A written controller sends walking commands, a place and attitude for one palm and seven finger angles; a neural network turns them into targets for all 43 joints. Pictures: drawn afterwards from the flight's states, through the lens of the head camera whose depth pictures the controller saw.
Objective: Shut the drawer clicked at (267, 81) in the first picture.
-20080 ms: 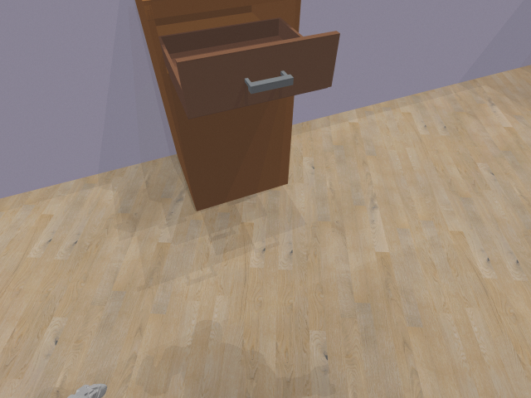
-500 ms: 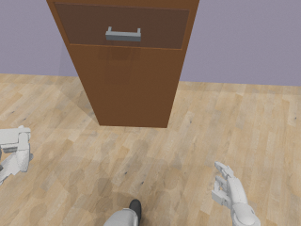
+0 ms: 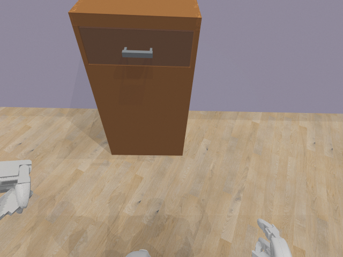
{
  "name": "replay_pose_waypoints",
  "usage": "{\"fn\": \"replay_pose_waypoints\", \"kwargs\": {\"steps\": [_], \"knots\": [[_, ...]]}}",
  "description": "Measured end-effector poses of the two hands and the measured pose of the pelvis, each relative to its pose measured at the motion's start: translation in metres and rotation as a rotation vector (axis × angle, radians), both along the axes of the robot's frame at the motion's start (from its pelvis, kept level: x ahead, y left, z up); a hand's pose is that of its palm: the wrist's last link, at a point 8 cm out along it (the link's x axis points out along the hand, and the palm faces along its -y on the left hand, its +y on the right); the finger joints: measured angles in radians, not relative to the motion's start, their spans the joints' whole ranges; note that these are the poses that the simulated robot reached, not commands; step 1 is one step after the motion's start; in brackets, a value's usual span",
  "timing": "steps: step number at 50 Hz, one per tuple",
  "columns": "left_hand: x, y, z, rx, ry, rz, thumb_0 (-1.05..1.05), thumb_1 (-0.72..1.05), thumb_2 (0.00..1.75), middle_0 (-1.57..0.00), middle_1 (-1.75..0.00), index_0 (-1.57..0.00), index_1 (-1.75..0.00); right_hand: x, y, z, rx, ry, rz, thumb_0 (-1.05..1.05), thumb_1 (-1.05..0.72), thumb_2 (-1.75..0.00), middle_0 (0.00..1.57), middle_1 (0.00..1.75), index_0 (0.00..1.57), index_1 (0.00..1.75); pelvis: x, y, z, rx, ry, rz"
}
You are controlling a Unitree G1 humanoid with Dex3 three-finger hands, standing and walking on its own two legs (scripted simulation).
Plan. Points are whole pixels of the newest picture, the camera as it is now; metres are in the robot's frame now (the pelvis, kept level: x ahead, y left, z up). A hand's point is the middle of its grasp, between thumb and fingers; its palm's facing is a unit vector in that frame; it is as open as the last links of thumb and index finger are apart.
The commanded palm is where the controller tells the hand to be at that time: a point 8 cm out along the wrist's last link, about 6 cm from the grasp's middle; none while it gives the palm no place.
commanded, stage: stop stepping back and stand still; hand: left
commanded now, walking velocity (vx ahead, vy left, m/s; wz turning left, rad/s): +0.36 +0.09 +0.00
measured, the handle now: (138, 51) +0.86 +0.19 +0.04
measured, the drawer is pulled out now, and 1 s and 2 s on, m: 0.00 0.00 0.00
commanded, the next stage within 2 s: let the arm hang, fingers relaxed in 1.16 s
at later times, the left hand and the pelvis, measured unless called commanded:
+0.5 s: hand out of the picture +0.10 +0.27 +0.17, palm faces +0.47 -0.77 -0.43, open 3.3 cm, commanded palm +0.05 +0.30 +0.18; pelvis -0.07 +0.01 -0.01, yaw +3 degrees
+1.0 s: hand out of the picture +0.14 +0.29 +0.15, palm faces +0.39 -0.79 -0.48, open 3.3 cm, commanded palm +0.08 +0.33 +0.18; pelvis -0.04 +0.04 +0.00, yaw +3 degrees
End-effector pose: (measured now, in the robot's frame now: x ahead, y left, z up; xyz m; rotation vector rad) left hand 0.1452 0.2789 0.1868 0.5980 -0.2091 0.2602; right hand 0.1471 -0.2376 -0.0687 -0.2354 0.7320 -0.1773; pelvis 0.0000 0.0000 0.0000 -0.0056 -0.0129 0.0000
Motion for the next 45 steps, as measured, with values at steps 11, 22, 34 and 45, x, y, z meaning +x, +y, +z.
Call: {"fn": "replay_pose_waypoints", "kwargs": {"steps": [11, 22, 34, 45], "knots": [[-0.037, 0.02, -0.01, -0.114, -0.162, 0.061, 0.02, 0.89, 0.9, -1.41, -1.6, -1.41, -1.6, -0.064, 0.003, -0.003, -0.072, -0.004, -0.027, 0.02, -0.9, -0.9, 0.2, 0.3, 0.2, 0.3, -0.045, 0.018, -0.008, 0.006, -0.024, 0.019], [-0.08, 0.02, 0.0, 0.013, -0.13, 0.099, 0.02, 0.89, 0.9, -1.4, -1.6, -1.41, -1.6, -0.081, 0.03, -0.032, 0.04, 0.067, 0.069, 0.01, -0.9, -0.9, 0.2, 0.3, 0.2, 0.3, -0.064, 0.008, -0.014, -0.003, -0.02, 0.055], [-0.073, 0.038, -0.005, -0.046, -0.156, 0.11, 0.02, 0.89, 0.9, -1.41, -1.6, -1.41, -1.6, -0.048, 0.039, -0.01, -0.007, -0.044, 0.07, 0.02, -0.9, -0.9, 0.2, 0.3, 0.2, 0.3, -0.063, 0.026, -0.011, 0.014, -0.044, 0.064], [-0.059, 0.042, -0.01, -0.066, -0.047, 0.111, 0.02, 0.89, 0.9, -1.41, -1.6, -1.41, -1.6, -0.03, 0.055, -0.014, 0.029, 0.022, 0.104, 0.01, -0.9, -0.9, 0.2, 0.3, 0.2, 0.3, -0.043, 0.034, -0.003, -0.016, -0.006, 0.064]]}}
